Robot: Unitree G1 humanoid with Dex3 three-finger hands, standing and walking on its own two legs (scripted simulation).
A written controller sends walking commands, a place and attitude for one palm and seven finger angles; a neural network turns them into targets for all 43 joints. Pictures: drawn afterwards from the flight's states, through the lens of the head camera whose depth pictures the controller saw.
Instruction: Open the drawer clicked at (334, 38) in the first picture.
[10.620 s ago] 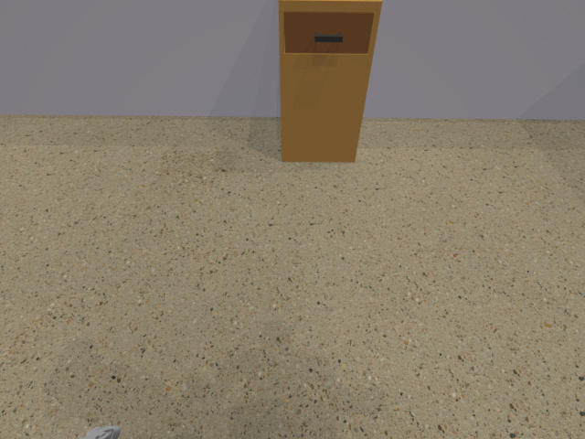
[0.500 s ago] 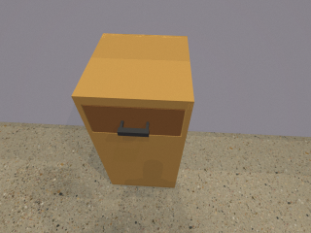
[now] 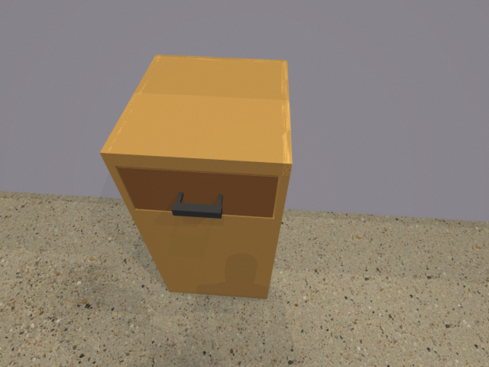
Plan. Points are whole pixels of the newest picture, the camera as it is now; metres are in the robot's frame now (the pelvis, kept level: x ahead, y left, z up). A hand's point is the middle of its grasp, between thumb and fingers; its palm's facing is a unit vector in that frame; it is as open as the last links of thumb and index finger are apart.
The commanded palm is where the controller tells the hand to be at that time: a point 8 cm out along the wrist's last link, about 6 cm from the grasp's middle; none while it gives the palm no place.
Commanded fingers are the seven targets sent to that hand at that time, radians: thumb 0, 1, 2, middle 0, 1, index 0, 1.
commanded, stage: come to a stop and stand still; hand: left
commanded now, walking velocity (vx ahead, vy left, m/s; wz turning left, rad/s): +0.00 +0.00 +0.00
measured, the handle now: (198, 203) +0.48 +0.14 -0.09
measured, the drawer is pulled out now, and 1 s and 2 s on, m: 0.00 0.00 0.00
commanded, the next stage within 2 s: look again from close up in 0.20 s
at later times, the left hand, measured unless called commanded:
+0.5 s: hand out of the picture -0.03 +0.13 -0.17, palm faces +0.06 -0.99 -0.16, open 7.4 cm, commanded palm none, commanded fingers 0.00 0.90 0.90 -0.20 -0.30 -0.20 -0.30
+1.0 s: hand out of the picture -0.01 +0.15 -0.15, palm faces -0.07 -0.95 -0.29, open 7.3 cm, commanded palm +0.09 +0.18 -0.06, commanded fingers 0.00 0.78 0.85 -0.21 -0.38 -0.21 -0.38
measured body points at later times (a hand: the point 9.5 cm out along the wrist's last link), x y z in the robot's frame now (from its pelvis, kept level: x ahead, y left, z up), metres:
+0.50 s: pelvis +0.00 -0.02 +0.00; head +0.02 -0.02 +0.45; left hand -0.03 +0.18 -0.16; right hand -0.02 -0.22 -0.16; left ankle -0.06 +0.10 -0.74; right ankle -0.03 -0.09 -0.74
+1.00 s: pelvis -0.01 -0.02 +0.00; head +0.01 -0.04 +0.45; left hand -0.01 +0.20 -0.13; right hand -0.01 -0.24 -0.16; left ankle -0.06 +0.10 -0.74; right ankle -0.03 -0.09 -0.74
